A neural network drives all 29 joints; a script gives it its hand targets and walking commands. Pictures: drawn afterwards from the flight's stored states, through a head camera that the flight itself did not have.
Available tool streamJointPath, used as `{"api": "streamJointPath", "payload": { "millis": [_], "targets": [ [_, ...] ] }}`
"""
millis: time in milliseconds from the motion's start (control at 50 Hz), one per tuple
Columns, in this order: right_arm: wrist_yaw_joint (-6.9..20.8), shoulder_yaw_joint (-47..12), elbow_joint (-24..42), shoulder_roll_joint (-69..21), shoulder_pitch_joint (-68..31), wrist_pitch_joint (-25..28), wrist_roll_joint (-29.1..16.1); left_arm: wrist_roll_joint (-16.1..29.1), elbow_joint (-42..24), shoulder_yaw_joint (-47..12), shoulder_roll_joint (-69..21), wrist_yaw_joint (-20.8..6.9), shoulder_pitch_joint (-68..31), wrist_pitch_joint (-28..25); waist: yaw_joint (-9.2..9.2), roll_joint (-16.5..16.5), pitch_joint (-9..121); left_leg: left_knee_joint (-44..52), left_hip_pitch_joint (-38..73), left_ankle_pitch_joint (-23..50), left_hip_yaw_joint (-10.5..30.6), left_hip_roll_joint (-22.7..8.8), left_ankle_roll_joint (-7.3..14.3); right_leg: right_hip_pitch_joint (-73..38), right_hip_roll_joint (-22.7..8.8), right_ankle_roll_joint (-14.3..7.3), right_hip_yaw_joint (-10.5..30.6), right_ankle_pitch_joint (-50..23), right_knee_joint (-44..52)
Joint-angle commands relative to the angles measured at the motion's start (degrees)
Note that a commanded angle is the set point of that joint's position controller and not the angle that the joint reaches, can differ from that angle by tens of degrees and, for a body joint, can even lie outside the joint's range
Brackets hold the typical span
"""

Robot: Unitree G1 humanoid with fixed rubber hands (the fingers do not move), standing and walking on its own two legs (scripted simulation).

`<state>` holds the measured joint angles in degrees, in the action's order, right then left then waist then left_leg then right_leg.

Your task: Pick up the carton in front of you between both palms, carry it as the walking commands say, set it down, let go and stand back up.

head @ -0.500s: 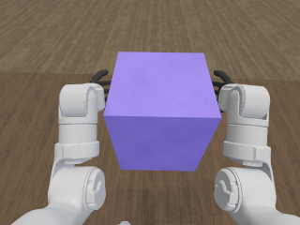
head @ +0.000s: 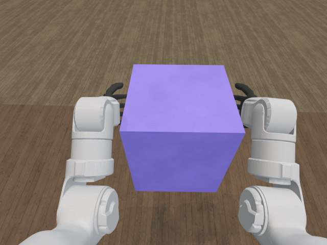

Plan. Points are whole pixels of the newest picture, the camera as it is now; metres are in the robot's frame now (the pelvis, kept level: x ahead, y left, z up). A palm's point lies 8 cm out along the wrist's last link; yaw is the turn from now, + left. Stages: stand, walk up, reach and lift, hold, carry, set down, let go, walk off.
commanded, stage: carry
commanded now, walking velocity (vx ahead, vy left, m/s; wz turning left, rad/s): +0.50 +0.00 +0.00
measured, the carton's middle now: (177, 131) +0.38 +0.01 +0.09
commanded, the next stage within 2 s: none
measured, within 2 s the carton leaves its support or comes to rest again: neither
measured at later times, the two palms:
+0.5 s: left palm (130, 34) +0.69 +0.17 +0.19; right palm (226, 43) +0.66 -0.13 +0.19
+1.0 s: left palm out of the picture +0.96 +0.19 +0.24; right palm out of the picture +0.99 -0.11 +0.25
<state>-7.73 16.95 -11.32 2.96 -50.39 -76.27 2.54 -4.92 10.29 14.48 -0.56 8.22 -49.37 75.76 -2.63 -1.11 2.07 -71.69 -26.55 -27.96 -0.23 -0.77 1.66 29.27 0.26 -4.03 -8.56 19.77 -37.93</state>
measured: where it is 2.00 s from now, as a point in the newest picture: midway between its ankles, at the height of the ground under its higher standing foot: (171, 106)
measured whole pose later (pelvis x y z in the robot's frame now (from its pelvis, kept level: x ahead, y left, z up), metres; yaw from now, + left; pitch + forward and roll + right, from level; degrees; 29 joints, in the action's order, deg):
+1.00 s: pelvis +0.59 +0.02 +0.08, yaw +0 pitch +5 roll +0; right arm -6.8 17.1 -5.4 1.0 -50.7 -78.5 4.6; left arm -1.5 5.0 14.4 0.7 9.0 -48.0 76.8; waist -5.2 -0.7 0.6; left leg -61.4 -44.5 -20.6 -2.3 -3.1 1.5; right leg 15.8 -0.8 -2.1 -7.2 23.8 -28.3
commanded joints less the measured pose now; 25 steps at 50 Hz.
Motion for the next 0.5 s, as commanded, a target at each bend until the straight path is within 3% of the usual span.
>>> {"api": "streamJointPath", "payload": {
  "millis": [0, 40, 100, 160, 220, 240, 260, 280, 300, 320, 340, 380, 400, 420, 440, 480],
  "targets": [
    [13.2, -31.5, 4.3, -64.3, -43.3, 0.6, -21.8, 29.9, -11.0, -33.9, -63.3, -14.0, -51.1, -1.1, -1.3, 3.6, 28.8, -6.6, -23.2, 4.1, 2.6, -2.1, 1.0, -39.7, -16.7, -8.8, 28.1, -18.7, 12.2],
    [11.8, -30.7, 6.2, -63.2, -43.2, 0.7, -20.9, 32.4, -14.6, -34.4, -64.5, -14.3, -54.4, -1.2, -0.73, 6.2, 29.2, -3.6, -21.7, 4.9, 0.8, -1.8, 0.9, -37.6, -15.8, -7.6, 24.8, -14.9, 14.0],
    [10.1, -30.6, 8.9, -61.0, -43.1, 0.4, -19.5, 33.6, -17.0, -34.4, -63.2, -14.3, -54.8, -0.6, -1.25, 7.1, 28.0, 3.3, -23.6, 6.0, -1.1, -2.7, 0.0, -37.0, -15.7, -9.1, 21.2, -12.4, 16.4],
    [9.6, -30.8, 7.6, -59.0, -40.7, -0.5, -18.2, 32.2, -14.1, -33.7, -61.5, -14.3, -51.0, 0.4, -1.57, 8.4, 25.9, 17.3, -18.3, 10.3, -2.6, -3.1, -0.4, -33.9, -14.2, -8.2, 15.2, -15.4, 17.1],
    [10.3, -31.2, 3.7, -58.8, -38.7, -1.0, -18.0, 30.0, -8.8, -32.9, -60.3, -14.7, -47.5, 0.8, -1.5, 9.9, 23.8, 29.1, -9.1, 11.5, -8.7, 0.4, 0.6, -31.5, -12.9, -6.1, 10.2, -23.0, 15.7],
    [10.8, -31.2, 2.1, -59.2, -38.4, -1.0, -18.1, 29.5, -7.1, -32.6, -60.2, -14.8, -46.8, 0.8, -0.38, 10.4, 23.9, 32.3, -4.1, 10.7, -11.0, 2.4, 1.4, -30.3, -12.7, -5.0, 8.5, -28.0, 13.2],
    [11.3, -30.9, 0.2, -59.8, -38.1, -0.9, -18.2, 29.2, -5.3, -32.1, -60.4, -14.9, -46.3, 0.7, 2.25, 9.3, 25.6, 37.2, 5.4, 12.5, -14.0, 5.0, 2.3, -27.6, -11.7, -3.1, 5.1, -35.7, 6.6],
    [11.7, -30.2, -2.3, -60.0, -36.7, -0.5, -18.5, 28.7, -3.8, -31.7, -60.8, -15.0, -45.7, 0.6, 5.06, 6.7, 29.8, 39.2, 19.9, 14.2, -13.9, 5.3, 3.5, -22.6, -9.7, -0.2, 1.8, -39.1, -2.8],
    [12.2, -29.6, -3.4, -60.2, -35.5, 0.0, -18.9, 27.9, -2.5, -31.1, -60.7, -15.1, -45.5, 0.4, 7.74, 0.0, 35.5, 41.9, 36.0, 3.7, 4.5, -5.7, 7.1, -9.3, -7.5, 3.0, 2.3, -22.2, -16.0],
    [12.5, -29.3, -3.8, -60.1, -37.1, 0.8, -19.1, 27.1, -1.9, -30.3, -61.5, -15.2, -46.0, 0.3, 7.9, -16.7, 37.7, 48.8, 46.0, 5.5, 34.7, -19.4, 15.1, 7.8, 1.4, 5.5, 3.9, 5.7, -29.8],
    [12.9, -30.0, -2.2, -62.5, -38.3, 1.1, -20.5, 26.6, -2.5, -30.3, -61.7, -15.0, -48.2, -0.1, 8.16, -14.8, 34.3, 50.4, 46.2, 13.2, 39.6, -19.7, 16.8, 16.8, 2.0, 4.1, 9.3, 11.5, -39.6],
    [13.4, -32.7, 5.0, -66.3, -45.2, 1.7, -24.7, 26.0, -3.5, -29.3, -62.2, -14.2, -47.6, -0.6, 8.21, -3.0, 30.4, 44.4, 40.6, 29.0, 27.5, -17.3, 14.9, 21.1, -1.4, 2.3, 10.7, 8.4, -44.8],
    [13.6, -34.1, 8.6, -67.9, -48.2, 2.0, -26.6, 25.4, -4.3, -28.9, -62.3, -13.6, -46.6, -0.7, 7.22, -1.7, 29.8, 44.6, 37.5, 29.6, 23.0, -16.1, 12.9, 20.3, -2.7, 2.1, 11.0, 6.1, -42.1],
    [13.7, -34.9, 11.4, -68.9, -50.5, 2.2, -28.2, 24.8, -5.5, -28.4, -62.0, -12.9, -45.7, -0.8, 6.15, -2.5, 30.3, 45.4, 35.9, 25.8, 19.9, -14.9, 11.4, 19.0, -3.2, 2.1, 11.0, 5.0, -39.3],
    [13.8, -35.8, 13.5, -69.2, -51.6, 2.3, -29.3, 24.3, -6.8, -28.4, -61.5, -12.3, -45.0, -0.9, 5.72, -3.6, 30.8, 46.2, 35.3, 23.4, 18.3, -14.6, 10.9, 18.4, -3.1, 2.1, 10.2, 4.8, -37.5],
    [13.7, -36.6, 16.2, -68.6, -51.4, 2.1, -30.1, 23.5, -9.0, -29.0, -60.1, -11.0, -43.9, -0.9, 5.96, -4.6, 31.0, 47.3, 34.8, 21.0, 16.2, -14.8, 12.0, 19.1, -3.1, 2.3, 8.5, 5.6, -33.9]
  ]
}}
